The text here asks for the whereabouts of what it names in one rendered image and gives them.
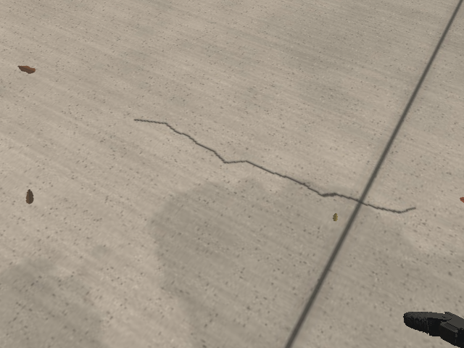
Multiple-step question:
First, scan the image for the right robot hand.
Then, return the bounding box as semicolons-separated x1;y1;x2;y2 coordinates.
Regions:
403;312;464;348

